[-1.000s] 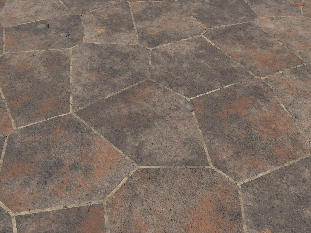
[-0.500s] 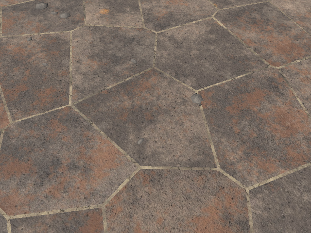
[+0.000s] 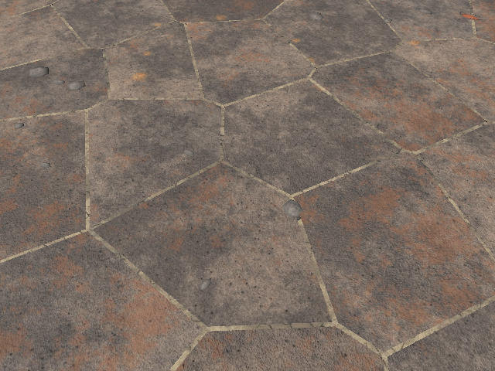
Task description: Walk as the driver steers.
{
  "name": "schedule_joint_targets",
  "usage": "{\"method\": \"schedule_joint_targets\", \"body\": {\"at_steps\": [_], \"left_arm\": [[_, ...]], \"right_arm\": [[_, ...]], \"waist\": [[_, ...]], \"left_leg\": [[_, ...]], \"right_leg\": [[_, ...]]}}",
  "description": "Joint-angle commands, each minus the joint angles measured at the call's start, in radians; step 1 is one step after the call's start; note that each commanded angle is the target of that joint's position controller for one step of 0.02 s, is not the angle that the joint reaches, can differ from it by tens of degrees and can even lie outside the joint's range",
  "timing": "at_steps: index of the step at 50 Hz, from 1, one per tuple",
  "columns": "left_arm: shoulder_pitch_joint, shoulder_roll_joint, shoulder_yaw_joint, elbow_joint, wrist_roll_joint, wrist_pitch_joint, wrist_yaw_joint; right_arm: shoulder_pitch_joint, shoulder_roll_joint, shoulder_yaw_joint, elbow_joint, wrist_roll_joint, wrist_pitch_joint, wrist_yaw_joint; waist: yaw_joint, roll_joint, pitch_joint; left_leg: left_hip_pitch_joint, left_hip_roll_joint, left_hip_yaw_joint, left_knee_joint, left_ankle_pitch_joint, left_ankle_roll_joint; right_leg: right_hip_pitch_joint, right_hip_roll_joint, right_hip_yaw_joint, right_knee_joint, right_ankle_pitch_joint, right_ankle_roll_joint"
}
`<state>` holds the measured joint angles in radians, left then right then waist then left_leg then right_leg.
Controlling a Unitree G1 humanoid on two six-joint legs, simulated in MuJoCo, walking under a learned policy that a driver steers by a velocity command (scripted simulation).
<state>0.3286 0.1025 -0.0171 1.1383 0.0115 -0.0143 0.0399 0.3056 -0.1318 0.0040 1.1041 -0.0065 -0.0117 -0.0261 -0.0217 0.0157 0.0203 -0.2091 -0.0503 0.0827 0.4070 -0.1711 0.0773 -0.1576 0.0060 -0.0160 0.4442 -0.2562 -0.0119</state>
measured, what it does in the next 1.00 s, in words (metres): stands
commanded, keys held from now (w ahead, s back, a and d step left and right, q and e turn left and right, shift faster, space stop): no key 0.30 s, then w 0.06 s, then no key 0.64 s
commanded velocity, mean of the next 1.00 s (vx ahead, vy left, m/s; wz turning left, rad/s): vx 0.03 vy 0.00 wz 0.00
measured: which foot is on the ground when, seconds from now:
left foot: down 0.00-1.00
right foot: down 0.00-1.00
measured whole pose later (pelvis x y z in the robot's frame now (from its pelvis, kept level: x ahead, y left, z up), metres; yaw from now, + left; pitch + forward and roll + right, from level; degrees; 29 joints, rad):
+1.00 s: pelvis +0.05 -0.01 +0.00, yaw +1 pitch -2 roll +0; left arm 0.34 0.11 -0.02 1.17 0.01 -0.02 0.05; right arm 0.32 -0.11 0.01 1.15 -0.01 -0.02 -0.05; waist 0.00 -0.01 0.04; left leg -0.14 -0.05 0.06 0.40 -0.24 0.06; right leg -0.06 0.01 -0.03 0.38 -0.30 -0.02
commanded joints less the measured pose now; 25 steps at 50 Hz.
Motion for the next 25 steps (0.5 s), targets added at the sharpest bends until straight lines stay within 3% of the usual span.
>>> {"method": "schedule_joint_targets", "body": {"at_steps": [1,15,18,19,21,22,25], "left_arm": [[0.07,0.068,0.009,-0.004,-0.005,-0.016,0.004],[0.105,0.059,0.005,0.016,-0.003,-0.014,0.005],[0.133,0.085,0.019,0.02,0.003,-0.008,0.002],[0.126,0.084,0.021,0.016,0.006,-0.005,0.001],[0.117,0.051,0.013,0.012,0.007,-0.01,0.002],[0.114,0.04,0.009,0.013,0.006,-0.016,0.003],[0.128,0.059,0.01,0.016,-0.003,-0.026,0.007]], "right_arm": [[0.08,-0.058,-0.006,0.004,-0.002,-0.012,-0.002],[0.102,-0.04,0.003,0.04,0.0,-0.014,-0.013],[0.107,-0.061,-0.009,0.038,-0.002,-0.006,-0.01],[0.093,-0.051,-0.009,0.03,-0.005,-0.005,-0.007],[0.091,-0.015,0.001,0.029,-0.008,-0.011,-0.007],[0.101,-0.014,0.003,0.034,-0.008,-0.017,-0.008],[0.12,-0.042,-0.001,0.039,-0.001,-0.03,-0.015]], "waist": [[0.001,-0.043,0.061],[0.012,-0.018,0.064],[0.018,-0.034,0.068],[0.019,-0.046,0.122],[0.014,-0.043,0.17],[0.01,-0.027,0.157],[0.015,-0.013,0.063]], "left_leg": [[0.036,0.131,-0.153,-0.081,0.016,-0.006],[0.041,0.139,-0.149,-0.067,0.088,-0.011],[0.003,0.086,-0.12,-0.02,-0.214,0.01],[-0.042,0.083,-0.12,-0.01,-0.226,0.012],[-0.047,0.097,-0.126,-0.013,-0.09,0.002],[-0.022,0.112,-0.136,-0.022,-0.006,0.0],[0.057,0.138,-0.149,-0.015,0.202,0.005]], "right_leg": [[-0.067,-0.099,0.108,-0.135,0.056,-0.039],[-0.029,-0.1,0.092,-0.126,0.132,-0.047],[-0.046,-0.064,0.09,-0.119,-0.178,-0.078],[-0.086,-0.078,0.112,-0.135,-0.212,-0.087],[-0.117,-0.101,0.126,-0.151,-0.083,-0.082],[-0.099,-0.097,0.11,-0.131,0.033,-0.074],[-0.008,-0.091,0.08,-0.088,0.227,-0.055]]}}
